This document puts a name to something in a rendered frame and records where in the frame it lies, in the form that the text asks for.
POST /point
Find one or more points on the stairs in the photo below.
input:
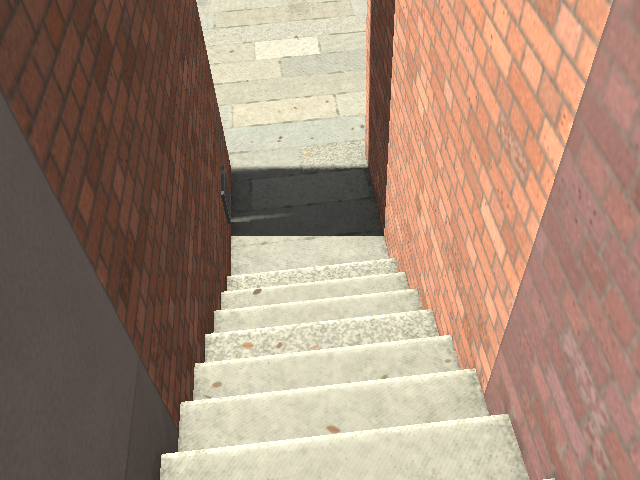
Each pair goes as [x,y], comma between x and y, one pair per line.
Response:
[335,372]

